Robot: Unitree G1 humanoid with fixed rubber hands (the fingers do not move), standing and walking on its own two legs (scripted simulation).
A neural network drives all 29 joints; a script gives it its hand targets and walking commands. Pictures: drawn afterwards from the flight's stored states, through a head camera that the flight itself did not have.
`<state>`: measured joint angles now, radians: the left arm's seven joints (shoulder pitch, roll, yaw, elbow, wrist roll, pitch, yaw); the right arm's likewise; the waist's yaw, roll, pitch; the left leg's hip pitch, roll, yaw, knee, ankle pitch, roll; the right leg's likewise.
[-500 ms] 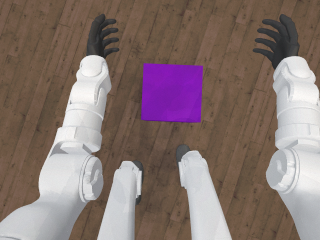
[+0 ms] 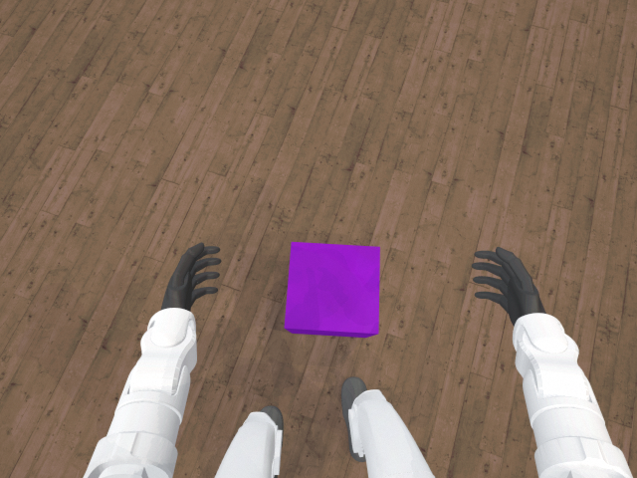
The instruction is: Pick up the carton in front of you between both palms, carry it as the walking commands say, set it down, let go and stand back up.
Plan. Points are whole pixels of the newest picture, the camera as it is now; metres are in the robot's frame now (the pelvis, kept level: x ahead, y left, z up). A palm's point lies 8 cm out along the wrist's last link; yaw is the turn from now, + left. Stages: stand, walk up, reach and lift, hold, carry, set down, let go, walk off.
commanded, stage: let go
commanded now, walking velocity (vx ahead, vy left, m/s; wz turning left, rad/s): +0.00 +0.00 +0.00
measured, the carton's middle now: (331, 294) +0.40 -0.04 -0.60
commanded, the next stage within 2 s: stand in 0.84 s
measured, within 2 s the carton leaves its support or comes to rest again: neither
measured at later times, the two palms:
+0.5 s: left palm (52, 433) +0.20 +0.26 -0.02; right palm (517, 412) +0.19 -0.20 -0.02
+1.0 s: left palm (33, 449) +0.18 +0.29 -0.04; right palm (558, 406) +0.19 -0.25 -0.03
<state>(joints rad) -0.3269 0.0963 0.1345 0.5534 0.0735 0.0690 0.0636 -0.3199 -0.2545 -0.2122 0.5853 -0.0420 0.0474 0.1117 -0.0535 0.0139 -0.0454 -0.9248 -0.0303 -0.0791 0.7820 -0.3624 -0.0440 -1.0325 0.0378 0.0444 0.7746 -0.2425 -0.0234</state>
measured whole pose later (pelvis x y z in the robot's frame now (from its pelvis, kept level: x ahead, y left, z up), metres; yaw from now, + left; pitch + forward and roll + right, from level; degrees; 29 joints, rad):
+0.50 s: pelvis +0.03 +0.03 +0.05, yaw +0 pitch +0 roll -1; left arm 0.23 0.21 0.04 0.44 0.01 0.06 -0.06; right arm 0.24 -0.20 -0.05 0.42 -0.02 0.07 0.07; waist 0.00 0.02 0.07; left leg -0.12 -0.02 -0.08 0.44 -0.31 0.01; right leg -0.21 0.02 0.04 0.42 -0.20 0.01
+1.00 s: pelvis +0.04 +0.02 +0.04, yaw +0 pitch -1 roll -1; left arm 0.18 0.28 0.05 0.68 0.05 0.04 0.01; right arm 0.21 -0.30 -0.06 0.55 -0.04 0.07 0.00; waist 0.00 0.02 0.02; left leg -0.15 -0.02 -0.08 0.53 -0.37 0.00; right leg -0.24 0.02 0.03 0.53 -0.28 0.00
